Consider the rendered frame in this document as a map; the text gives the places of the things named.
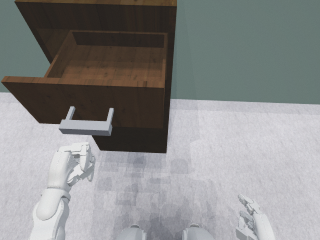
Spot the left robot shin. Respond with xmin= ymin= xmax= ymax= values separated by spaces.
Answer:
xmin=130 ymin=224 xmax=140 ymax=229

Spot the cabinet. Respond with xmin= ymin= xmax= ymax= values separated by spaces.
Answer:
xmin=14 ymin=0 xmax=177 ymax=154

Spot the robot shin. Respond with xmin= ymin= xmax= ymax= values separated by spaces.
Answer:
xmin=130 ymin=224 xmax=140 ymax=229
xmin=189 ymin=223 xmax=199 ymax=228

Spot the handle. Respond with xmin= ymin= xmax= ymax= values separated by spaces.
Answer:
xmin=58 ymin=106 xmax=114 ymax=136

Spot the robot right hand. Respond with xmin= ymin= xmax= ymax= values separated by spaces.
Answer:
xmin=235 ymin=194 xmax=277 ymax=240

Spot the robot left hand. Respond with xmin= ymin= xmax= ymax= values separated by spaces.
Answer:
xmin=47 ymin=142 xmax=96 ymax=193

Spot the robot left forearm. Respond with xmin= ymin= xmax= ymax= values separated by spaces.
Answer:
xmin=28 ymin=187 xmax=71 ymax=240

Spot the drawer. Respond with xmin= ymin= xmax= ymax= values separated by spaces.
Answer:
xmin=1 ymin=30 xmax=167 ymax=129

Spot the right robot shin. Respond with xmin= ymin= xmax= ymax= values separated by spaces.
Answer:
xmin=189 ymin=223 xmax=199 ymax=228

